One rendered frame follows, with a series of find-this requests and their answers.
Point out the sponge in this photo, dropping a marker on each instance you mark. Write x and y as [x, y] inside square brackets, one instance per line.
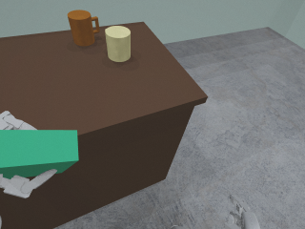
[29, 153]

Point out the table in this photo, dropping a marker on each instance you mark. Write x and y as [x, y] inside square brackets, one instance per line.
[129, 116]

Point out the right robot hand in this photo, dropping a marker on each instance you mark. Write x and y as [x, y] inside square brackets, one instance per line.
[247, 220]

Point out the left robot hand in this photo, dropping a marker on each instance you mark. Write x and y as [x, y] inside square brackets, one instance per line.
[20, 186]

